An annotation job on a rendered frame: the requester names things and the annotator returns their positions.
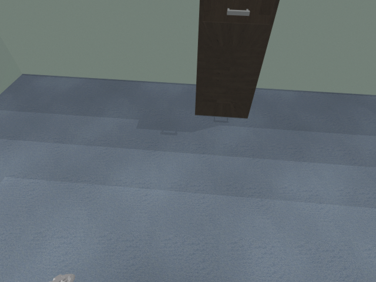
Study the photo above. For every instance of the cabinet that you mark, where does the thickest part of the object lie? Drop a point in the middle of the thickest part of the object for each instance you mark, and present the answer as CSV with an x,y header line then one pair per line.
x,y
229,60

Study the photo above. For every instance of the handle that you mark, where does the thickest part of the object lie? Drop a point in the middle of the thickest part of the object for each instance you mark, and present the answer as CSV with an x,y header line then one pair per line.
x,y
238,12

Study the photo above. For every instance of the drawer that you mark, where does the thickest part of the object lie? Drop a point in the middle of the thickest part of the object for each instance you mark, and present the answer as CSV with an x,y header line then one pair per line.
x,y
260,11

